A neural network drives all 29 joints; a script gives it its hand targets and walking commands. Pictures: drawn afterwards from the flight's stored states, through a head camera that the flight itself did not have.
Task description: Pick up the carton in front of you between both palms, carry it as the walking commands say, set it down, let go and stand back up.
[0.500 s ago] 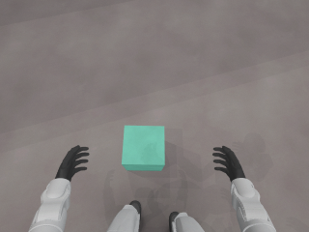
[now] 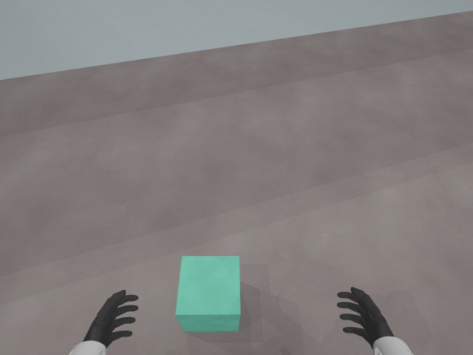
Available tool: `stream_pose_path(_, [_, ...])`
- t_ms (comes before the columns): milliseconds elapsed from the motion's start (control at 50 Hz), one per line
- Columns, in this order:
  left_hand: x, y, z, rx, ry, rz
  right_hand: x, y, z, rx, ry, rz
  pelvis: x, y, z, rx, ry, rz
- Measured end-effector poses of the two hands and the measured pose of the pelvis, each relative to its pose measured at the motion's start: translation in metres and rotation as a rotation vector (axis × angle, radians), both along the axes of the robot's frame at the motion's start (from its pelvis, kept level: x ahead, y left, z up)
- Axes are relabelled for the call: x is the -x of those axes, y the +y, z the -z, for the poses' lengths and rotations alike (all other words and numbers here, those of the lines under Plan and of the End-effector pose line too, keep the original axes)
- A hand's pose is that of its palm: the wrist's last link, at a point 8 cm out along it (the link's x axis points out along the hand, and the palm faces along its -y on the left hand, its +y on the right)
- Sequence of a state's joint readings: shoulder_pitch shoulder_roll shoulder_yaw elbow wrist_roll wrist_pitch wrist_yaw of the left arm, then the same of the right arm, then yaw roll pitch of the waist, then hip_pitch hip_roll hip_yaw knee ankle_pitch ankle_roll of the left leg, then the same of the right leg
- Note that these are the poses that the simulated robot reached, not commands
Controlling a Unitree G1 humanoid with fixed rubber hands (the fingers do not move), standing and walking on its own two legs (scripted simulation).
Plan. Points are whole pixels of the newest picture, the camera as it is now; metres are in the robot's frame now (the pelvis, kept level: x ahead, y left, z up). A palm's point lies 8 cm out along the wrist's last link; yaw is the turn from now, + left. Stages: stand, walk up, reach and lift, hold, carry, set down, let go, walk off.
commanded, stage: let go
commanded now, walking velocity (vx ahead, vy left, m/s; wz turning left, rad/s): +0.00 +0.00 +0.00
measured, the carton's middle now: (211, 295) +0.41 +0.08 -0.65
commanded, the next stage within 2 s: stand in 0.16 s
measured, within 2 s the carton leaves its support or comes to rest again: neither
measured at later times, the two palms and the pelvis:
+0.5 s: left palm out of the picture +0.14 +0.31 -0.09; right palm (400, 354) +0.14 -0.27 -0.08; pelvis +0.01 +0.02 +0.00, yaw -1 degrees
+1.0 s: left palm out of the picture +0.12 +0.32 -0.10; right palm out of the picture +0.11 -0.27 -0.09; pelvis +0.00 +0.03 +0.00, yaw -1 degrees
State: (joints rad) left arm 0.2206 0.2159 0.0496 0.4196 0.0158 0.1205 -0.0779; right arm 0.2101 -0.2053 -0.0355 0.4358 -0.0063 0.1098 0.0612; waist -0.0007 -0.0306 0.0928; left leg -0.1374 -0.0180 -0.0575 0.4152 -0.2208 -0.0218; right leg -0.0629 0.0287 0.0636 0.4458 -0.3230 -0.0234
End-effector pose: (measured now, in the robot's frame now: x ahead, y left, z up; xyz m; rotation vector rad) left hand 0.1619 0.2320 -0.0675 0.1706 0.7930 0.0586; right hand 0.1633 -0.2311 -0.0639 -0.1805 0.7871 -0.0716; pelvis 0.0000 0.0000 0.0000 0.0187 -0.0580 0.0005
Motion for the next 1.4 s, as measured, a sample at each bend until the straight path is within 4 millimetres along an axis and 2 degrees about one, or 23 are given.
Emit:
stream_pose_path(180, [-0.001,0.01,0.0,-0.031,0.011,-0.01,0.0,0.006,0.004,0.016,0.009,0.004,-0.003,0.007,0.001,0.006,-0.003,0.003])
stream_pose_path(320, [0.009,0.053,0.013,-0.15,0.045,-0.046,0.017,-0.024,0.018,0.159,0.104,0.044,-0.006,0.013,0.005,0.019,0.047,0.01])
stream_pose_path(440, [0.018,0.07,0.023,-0.177,0.098,-0.049,0.023,-0.037,0.017,0.211,0.135,0.074,-0.01,0.019,0.005,0.02,0.057,0.017])
stream_pose_path(760, [0.027,0.082,0.031,-0.19,0.163,-0.035,0.034,-0.031,0.025,0.207,0.184,0.089,-0.011,0.029,0.003,0.019,0.046,0.024])
stream_pose_path(1400, [0.069,0.093,0.034,-0.213,0.264,-0.053,0.077,-0.048,0.03,0.214,0.289,0.113,0.007,0.027,-0.003,0.021,0.019,0.018])
